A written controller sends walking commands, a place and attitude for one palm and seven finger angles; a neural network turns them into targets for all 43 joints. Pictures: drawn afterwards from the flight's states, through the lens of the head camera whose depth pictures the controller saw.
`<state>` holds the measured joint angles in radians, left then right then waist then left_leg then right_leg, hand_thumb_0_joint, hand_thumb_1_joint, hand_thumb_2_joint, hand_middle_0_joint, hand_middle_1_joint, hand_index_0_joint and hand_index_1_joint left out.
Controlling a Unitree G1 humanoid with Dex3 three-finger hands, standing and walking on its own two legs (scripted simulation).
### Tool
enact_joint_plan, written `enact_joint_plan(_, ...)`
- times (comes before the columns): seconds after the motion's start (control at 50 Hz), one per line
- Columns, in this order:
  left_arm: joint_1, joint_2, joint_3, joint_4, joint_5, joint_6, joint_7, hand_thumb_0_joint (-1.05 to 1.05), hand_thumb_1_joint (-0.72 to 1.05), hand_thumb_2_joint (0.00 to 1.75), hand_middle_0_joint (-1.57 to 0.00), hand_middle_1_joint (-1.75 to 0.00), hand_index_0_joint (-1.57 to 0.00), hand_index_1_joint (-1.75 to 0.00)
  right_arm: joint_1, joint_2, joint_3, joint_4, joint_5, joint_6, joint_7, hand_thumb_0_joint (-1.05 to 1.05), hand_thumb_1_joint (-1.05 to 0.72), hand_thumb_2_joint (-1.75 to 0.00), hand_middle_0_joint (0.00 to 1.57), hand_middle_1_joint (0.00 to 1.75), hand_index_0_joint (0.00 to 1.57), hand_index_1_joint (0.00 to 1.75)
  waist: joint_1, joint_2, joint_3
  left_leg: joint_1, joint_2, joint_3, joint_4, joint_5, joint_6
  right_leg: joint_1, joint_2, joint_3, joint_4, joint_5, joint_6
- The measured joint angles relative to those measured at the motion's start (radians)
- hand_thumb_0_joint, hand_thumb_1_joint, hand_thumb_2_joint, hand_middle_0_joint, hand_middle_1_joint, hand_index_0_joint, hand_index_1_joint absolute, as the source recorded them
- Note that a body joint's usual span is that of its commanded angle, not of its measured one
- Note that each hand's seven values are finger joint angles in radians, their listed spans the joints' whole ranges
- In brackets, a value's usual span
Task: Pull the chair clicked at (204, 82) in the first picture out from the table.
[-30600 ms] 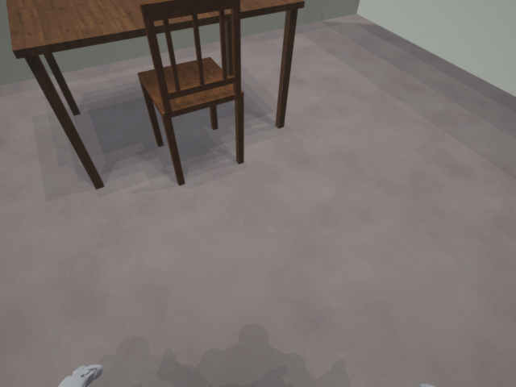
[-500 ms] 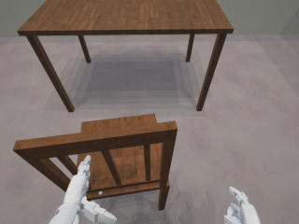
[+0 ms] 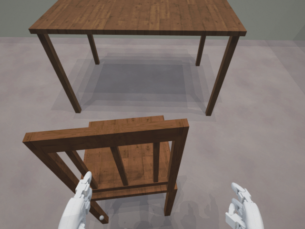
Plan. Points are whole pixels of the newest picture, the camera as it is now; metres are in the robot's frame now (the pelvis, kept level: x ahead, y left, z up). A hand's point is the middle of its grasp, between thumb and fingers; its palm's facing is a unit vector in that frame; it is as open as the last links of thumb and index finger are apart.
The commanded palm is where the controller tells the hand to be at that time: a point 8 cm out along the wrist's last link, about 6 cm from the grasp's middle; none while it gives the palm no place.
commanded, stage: draw the hand back to the body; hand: left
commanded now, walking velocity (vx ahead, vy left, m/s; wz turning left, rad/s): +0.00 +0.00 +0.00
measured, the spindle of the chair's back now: (120, 167) +0.31 +0.11 -0.05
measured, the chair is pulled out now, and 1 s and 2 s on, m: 0.62 0.62 0.62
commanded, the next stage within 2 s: step back with the hand held close in 1.52 s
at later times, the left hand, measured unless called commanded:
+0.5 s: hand (81, 203) +0.18 +0.16 +0.07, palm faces -0.03 -0.98 -0.19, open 16.7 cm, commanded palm +0.15 +0.23 +0.12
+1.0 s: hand (19, 163) +0.20 +0.23 +0.19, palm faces +0.43 -0.78 -0.45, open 10.5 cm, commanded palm +0.16 +0.27 +0.21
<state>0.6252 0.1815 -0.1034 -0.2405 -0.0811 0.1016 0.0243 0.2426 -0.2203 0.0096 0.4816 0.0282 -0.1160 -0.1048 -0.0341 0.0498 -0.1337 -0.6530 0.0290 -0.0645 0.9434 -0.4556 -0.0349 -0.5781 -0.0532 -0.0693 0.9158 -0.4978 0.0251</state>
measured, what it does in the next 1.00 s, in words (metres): stands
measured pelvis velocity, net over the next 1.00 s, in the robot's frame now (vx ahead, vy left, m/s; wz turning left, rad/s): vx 0.02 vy -0.02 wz -0.01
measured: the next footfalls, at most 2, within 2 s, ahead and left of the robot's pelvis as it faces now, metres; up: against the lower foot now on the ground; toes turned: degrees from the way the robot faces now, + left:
none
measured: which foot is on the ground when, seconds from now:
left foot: down 0.00-1.00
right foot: down 0.00-1.00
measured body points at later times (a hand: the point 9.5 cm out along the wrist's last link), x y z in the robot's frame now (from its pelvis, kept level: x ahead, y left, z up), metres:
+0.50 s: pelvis +0.01 +0.00 +0.00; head +0.03 -0.02 +0.45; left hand +0.17 +0.21 +0.08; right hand +0.18 -0.23 -0.08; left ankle +0.01 +0.14 -0.69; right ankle -0.02 -0.13 -0.69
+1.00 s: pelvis +0.02 -0.02 +0.04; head +0.01 -0.06 +0.49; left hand +0.18 +0.27 +0.22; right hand +0.23 -0.23 -0.04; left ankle +0.01 +0.14 -0.69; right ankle -0.02 -0.13 -0.69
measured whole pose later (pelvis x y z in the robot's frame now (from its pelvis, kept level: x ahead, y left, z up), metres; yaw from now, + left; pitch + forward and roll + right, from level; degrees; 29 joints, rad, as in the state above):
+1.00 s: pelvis +0.02 -0.02 +0.04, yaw +0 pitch -3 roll +0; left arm 0.53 0.35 0.26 -0.45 -0.06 0.03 0.17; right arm 0.17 -0.23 0.03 0.63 0.03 -0.16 -0.14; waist 0.08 0.10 0.00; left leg -0.18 0.05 -0.05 0.55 -0.32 -0.06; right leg -0.13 -0.03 -0.07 0.55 -0.37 0.00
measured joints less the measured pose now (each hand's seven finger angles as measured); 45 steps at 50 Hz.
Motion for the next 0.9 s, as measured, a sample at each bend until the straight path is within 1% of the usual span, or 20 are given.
enact_joint_plan(0.04,0.004,-0.008,0.009,-0.028,-0.032,-0.088,-0.006,-0.01,-0.54,0.2,0.0,-0.01,0.0,0.0,-0.003,0.003,-0.004,0.01,-0.001,-0.024,-0.001,0.01,-0.91,-0.89,0.2,0.3,0.2,0.3,0.007,-0.006,0.003,-0.026,0.001,-0.003,0.025,-0.008,-0.001,-0.023,0.001,-0.002,0.022,-0.007,-0.001)
enact_joint_plan(0.08,-0.004,-0.012,0.026,-0.062,-0.054,-0.174,-0.012,-0.01,-0.54,0.2,0.0,-0.01,0.0,0.0,-0.006,0.008,-0.01,0.024,0.001,-0.04,0.002,0.01,-0.91,-0.89,0.2,0.3,0.2,0.3,0.015,-0.012,0.005,-0.048,0.001,-0.006,0.047,-0.015,-0.002,-0.044,0.002,-0.003,0.043,-0.014,-0.002)
enact_joint_plan(0.16,-0.016,-0.007,0.058,-0.075,-0.072,-0.341,-0.053,-0.01,-0.54,0.2,0.0,-0.01,-0.03,-0.01,-0.023,0.024,-0.021,0.053,0.005,-0.047,0.025,0.01,-0.91,-0.89,0.2,0.3,0.2,0.3,0.022,-0.018,-0.001,-0.095,0.005,-0.006,0.089,-0.03,-0.004,-0.092,0.005,0.0,0.084,-0.027,-0.003)
enact_joint_plan(0.2,-0.019,-0.003,0.074,-0.065,-0.081,-0.398,-0.078,-0.01,-0.54,0.2,-0.01,-0.01,-0.04,-0.01,-0.034,0.031,-0.026,0.061,0.007,-0.041,0.038,0.01,-0.91,-0.89,0.2,0.3,0.2,0.3,0.023,-0.015,0.003,-0.115,0.008,-0.005,0.112,-0.038,-0.005,-0.113,0.008,0.002,0.106,-0.034,-0.004)
enact_joint_plan(0.24,-0.017,0.01,0.091,-0.059,-0.087,-0.41,-0.101,-0.01,-0.54,0.2,-0.02,-0.01,-0.03,-0.01,-0.043,0.038,-0.03,0.065,0.012,-0.026,0.043,0.01,-0.91,-0.89,0.2,0.3,0.2,0.3,0.026,-0.01,0.013,-0.116,0.011,-0.003,0.122,-0.044,-0.005,-0.116,0.011,0.005,0.116,-0.038,-0.004)
enact_joint_plan(0.26,-0.013,0.019,0.099,-0.064,-0.092,-0.405,-0.108,-0.01,-0.54,0.2,-0.02,-0.01,-0.03,-0.01,-0.045,0.042,-0.03,0.065,0.015,-0.018,0.043,0.01,-0.91,-0.89,0.2,0.3,0.2,0.3,0.026,-0.008,0.017,-0.111,0.012,-0.002,0.122,-0.045,-0.006,-0.112,0.012,0.007,0.116,-0.038,-0.004)
enact_joint_plan(0.34,0.017,0.057,0.123,-0.09,-0.116,-0.339,-0.126,-0.02,-0.55,0.2,-0.03,-0.02,-0.06,-0.02,-0.04,0.05,-0.023,0.063,0.027,-0.005,0.03,0.01,-0.91,-0.89,0.2,0.3,0.2,0.3,0.021,0.006,0.02,-0.069,0.014,0.002,0.092,-0.04,-0.004,-0.071,0.013,0.009,0.085,-0.031,-0.003)
enact_joint_plan(0.4,0.041,0.073,0.135,-0.097,-0.141,-0.298,-0.13,-0.02,-0.54,0.2,-0.02,-0.01,-0.09,-0.04,-0.034,0.053,-0.015,0.066,0.034,-0.016,0.018,0.01,-0.91,-0.89,0.2,0.3,0.2,0.3,0.014,0.013,0.017,-0.03,0.016,0.005,0.057,-0.031,-0.004,-0.033,0.016,0.009,0.049,-0.021,-0.003)
enact_joint_plan(0.46,0.056,0.084,0.143,-0.097,-0.157,-0.275,-0.127,-0.02,-0.51,0.21,-0.02,-0.02,-0.12,-0.05,-0.027,0.053,-0.012,0.074,0.036,-0.039,0.01,0.01,-0.91,-0.89,0.2,0.3,0.2,0.3,0.01,0.011,0.017,0.007,0.019,0.006,0.023,-0.022,-0.007,0.003,0.019,0.009,0.015,-0.01,-0.006)
enact_joint_plan(0.48,0.057,0.1,0.142,-0.103,-0.119,-0.257,-0.102,-0.01,-0.5,0.22,-0.02,-0.02,-0.13,-0.06,-0.022,0.052,-0.011,0.075,0.033,-0.039,0.002,0.01,-0.91,-0.89,0.2,0.3,0.2,0.3,0.018,0.007,0.018,0.024,0.022,0.01,0.009,-0.019,-0.008,0.018,0.021,0.011,0.002,-0.007,-0.007)
enact_joint_plan(0.5,0.06,0.123,0.137,-0.123,-0.077,-0.219,-0.074,-0.01,-0.48,0.23,-0.02,-0.02,-0.14,-0.07,-0.016,0.048,-0.007,0.073,0.029,-0.032,-0.008,0.01,-0.91,-0.89,0.2,0.3,0.2,0.3,0.027,0.004,0.023,0.048,0.024,0.012,-0.01,-0.015,-0.01,0.04,0.023,0.013,-0.016,-0.001,-0.009)
enact_joint_plan(0.54,0.07,0.168,0.128,-0.165,-0.022,-0.131,-0.024,-0.01,-0.43,0.25,-0.03,-0.03,-0.18,-0.09,-0.009,0.04,0.003,0.07,0.025,-0.023,-0.023,0.01,-0.91,-0.89,0.2,0.3,0.2,0.3,0.033,0.005,0.033,0.101,0.026,0.013,-0.053,-0.001,-0.014,0.093,0.025,0.011,-0.061,0.012,-0.01)
enact_joint_plan(0.58,0.081,0.196,0.127,-0.184,0.006,-0.073,0.011,-0.01,-0.38,0.28,-0.03,-0.04,-0.22,-0.12,-0.013,0.031,0.012,0.067,0.02,-0.019,-0.035,0.01,-0.91,-0.89,0.2,0.3,0.2,0.3,0.033,0.013,0.045,0.152,0.027,0.015,-0.097,0.013,-0.013,0.144,0.027,0.011,-0.106,0.028,-0.012)
enact_joint_plan(0.64,0.085,0.215,0.133,-0.19,0.018,-0.018,0.038,-0.01,-0.29,0.32,-0.04,-0.06,-0.28,-0.16,-0.026,0.02,0.017,0.065,0.015,-0.017,-0.049,0.01,-0.91,-0.89,0.2,0.3,0.2,0.3,0.034,0.026,0.07,0.222,0.029,0.021,-0.156,0.033,-0.012,0.212,0.029,0.013,-0.165,0.05,-0.013)
enact_joint_plan(0.7,0.078,0.221,0.144,-0.184,0.019,0.009,0.052,-0.01,-0.19,0.37,-0.06,-0.08,-0.34,-0.21,-0.039,0.012,0.021,0.071,0.011,-0.019,-0.055,0.01,-0.91,-0.89,0.2,0.3,0.2,0.3,0.041,0.031,0.092,0.28,0.027,0.026,-0.213,0.055,-0.013,0.265,0.027,0.016,-0.214,0.069,-0.013)
enact_joint_plan(0.74,0.07,0.221,0.157,-0.183,0.016,0.016,0.063,-0.01,-0.12,0.4,-0.07,-0.09,-0.37,-0.23,-0.044,0.008,0.023,0.079,0.01,-0.023,-0.057,0.01,-0.91,-0.89,0.2,0.3,0.2,0.3,0.051,0.032,0.105,0.314,0.025,0.027,-0.247,0.069,-0.015,0.297,0.026,0.014,-0.243,0.08,-0.014)
enact_joint_plan(0.8,0.058,0.216,0.192,-0.193,0.015,0.014,0.079,-0.01,-0.02,0.45,-0.08,-0.12,-0.4,-0.26,-0.046,0.003,0.024,0.095,0.007,-0.031,-0.055,0.01,-0.91,-0.89,0.2,0.3,0.2,0.3,0.07,0.031,0.118,0.358,0.023,0.025,-0.292,0.088,-0.017,0.34,0.024,0.01,-0.28,0.092,-0.016)
enact_joint_plan(0.9,0.014,0.199,0.264,-0.196,0.015,-0.013,0.109,0.0,0.16,0.54,-0.11,-0.15,-0.4,-0.29,-0.057,-0.005,0.024,0.126,0.002,-0.042,-0.046,0.01,-0.91,-0.89,0.2,0.3,0.2,0.3,0.097,0.037,0.131,0.42,0.022,0.019,-0.349,0.112,-0.021,0.403,0.024,0.0,-0.332,0.111,-0.02)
